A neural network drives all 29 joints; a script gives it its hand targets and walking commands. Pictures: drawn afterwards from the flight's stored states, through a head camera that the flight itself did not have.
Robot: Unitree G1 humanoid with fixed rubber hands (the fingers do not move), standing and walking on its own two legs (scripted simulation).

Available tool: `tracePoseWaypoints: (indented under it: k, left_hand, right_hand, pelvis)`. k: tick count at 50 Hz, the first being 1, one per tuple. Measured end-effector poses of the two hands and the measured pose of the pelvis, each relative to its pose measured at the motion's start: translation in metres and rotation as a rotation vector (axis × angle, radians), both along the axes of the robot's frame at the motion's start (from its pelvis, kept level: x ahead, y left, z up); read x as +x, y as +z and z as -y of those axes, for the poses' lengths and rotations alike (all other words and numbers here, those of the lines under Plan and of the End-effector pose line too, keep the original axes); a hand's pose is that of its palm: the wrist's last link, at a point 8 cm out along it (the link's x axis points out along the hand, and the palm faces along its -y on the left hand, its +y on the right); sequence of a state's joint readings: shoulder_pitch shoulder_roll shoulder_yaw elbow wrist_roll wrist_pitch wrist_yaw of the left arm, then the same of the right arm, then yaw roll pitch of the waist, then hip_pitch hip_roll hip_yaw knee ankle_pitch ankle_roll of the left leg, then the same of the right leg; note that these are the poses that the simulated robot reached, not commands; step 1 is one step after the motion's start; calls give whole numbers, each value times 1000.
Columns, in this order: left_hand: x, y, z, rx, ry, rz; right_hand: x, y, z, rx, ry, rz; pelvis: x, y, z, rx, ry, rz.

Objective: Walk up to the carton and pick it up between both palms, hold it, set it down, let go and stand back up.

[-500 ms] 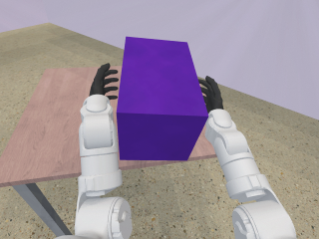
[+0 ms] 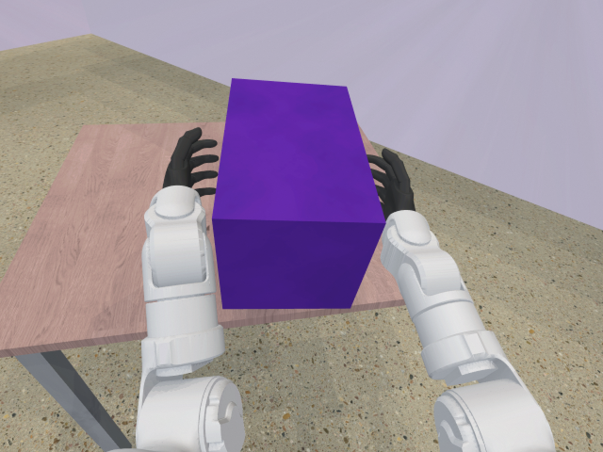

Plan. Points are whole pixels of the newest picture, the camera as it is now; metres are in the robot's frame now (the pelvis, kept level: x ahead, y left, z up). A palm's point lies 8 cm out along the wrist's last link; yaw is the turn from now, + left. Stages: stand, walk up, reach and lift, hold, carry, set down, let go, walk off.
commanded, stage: hold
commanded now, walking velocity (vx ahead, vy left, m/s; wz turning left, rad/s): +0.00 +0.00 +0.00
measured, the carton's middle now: (289, 189) +0.44 +0.02 +0.15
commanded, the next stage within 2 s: none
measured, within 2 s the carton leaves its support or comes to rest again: neither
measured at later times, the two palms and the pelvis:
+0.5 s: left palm (189, 189) +0.34 +0.14 +0.22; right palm (412, 213) +0.34 -0.13 +0.19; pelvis -0.02 -0.01 +0.00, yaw -1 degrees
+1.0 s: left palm (180, 188) +0.35 +0.15 +0.21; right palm (397, 208) +0.35 -0.12 +0.18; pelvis +0.00 +0.00 +0.00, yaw -1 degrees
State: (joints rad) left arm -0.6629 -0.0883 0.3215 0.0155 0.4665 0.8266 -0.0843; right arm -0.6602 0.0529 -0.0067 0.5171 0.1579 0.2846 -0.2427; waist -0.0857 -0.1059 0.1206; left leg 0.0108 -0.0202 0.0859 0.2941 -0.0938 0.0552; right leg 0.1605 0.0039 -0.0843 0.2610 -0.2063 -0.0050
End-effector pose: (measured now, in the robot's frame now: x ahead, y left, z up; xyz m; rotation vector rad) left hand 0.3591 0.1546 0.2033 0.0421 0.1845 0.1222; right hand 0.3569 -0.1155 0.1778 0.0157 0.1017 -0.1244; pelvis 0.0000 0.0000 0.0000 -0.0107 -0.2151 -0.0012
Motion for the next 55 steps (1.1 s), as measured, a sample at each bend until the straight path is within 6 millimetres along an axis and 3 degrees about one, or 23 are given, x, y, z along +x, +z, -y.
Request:
tracePoseWaypoints:
  k: [7, 18, 27, 42, 55]
  left_hand:
    - [-9, 3, 4, 20, -1, 17]
    - [-22, 13, 8, 0, 5, 38]
    - [-15, 17, 15, 11, -5, 15]
    - [1, 11, 7, 4, -11, 18]
    - [-6, 3, 3, 24, -3, 5]
  right_hand:
    - [-10, -7, 2, 17, -1, 17]
    - [-21, 7, 8, -10, 1, 36]
    - [-18, 9, 13, -7, -10, 13]
    - [-3, 6, 6, -2, -15, 17]
    - [-7, -3, 2, 6, -1, 5]
  pelvis:
    - [-1, -1, -5, -4, -8, 12]
    - [-17, -1, 1, -1, -21, 8]
    - [-25, -1, 8, 3, -13, -3]
    - [-8, 0, 4, 2, -11, -15]
    - [-1, -1, -4, -1, -9, 12]
